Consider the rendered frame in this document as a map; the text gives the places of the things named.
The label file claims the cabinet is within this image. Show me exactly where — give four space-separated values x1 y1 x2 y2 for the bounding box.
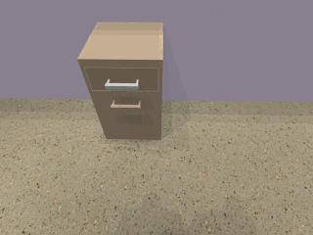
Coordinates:
77 22 163 140

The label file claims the handle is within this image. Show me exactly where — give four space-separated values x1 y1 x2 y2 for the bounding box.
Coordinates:
111 104 141 111
105 79 139 90

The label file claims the drawer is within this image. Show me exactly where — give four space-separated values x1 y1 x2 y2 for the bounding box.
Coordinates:
85 67 158 91

